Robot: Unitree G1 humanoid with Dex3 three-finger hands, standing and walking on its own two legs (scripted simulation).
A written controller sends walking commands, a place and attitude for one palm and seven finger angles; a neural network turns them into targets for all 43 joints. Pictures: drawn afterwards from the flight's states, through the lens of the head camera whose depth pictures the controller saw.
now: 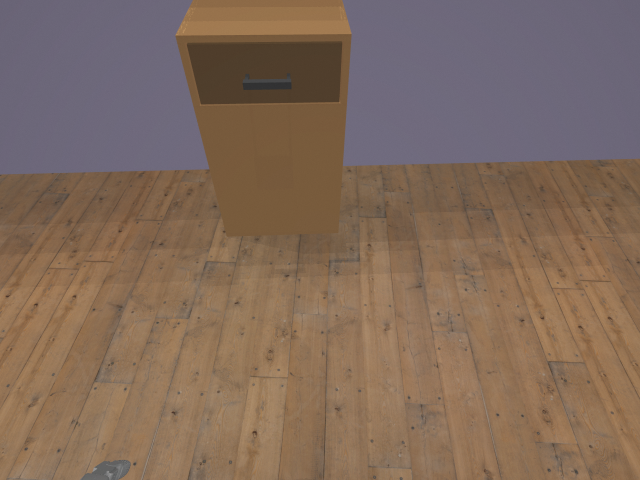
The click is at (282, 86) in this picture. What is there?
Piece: drawer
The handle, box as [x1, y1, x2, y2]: [243, 73, 291, 89]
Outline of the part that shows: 289,73 287,73 286,79 249,79 248,74 246,74 245,78 243,79 243,88 291,88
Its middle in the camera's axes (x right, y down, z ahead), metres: -0.16 -0.46 +1.13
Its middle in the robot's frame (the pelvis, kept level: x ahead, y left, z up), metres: +1.14 +0.21 -0.06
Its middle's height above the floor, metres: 0.71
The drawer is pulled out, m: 0.00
